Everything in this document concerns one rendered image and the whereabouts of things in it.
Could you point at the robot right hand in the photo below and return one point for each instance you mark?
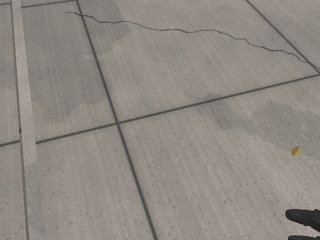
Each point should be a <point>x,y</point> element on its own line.
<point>306,218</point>

